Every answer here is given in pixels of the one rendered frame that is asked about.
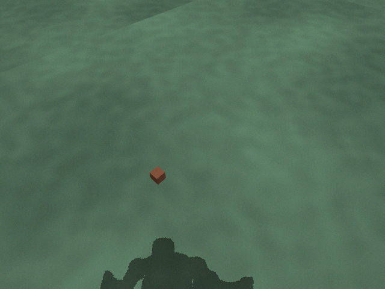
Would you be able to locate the cube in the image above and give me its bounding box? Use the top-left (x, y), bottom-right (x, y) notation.
top-left (150, 166), bottom-right (166, 184)

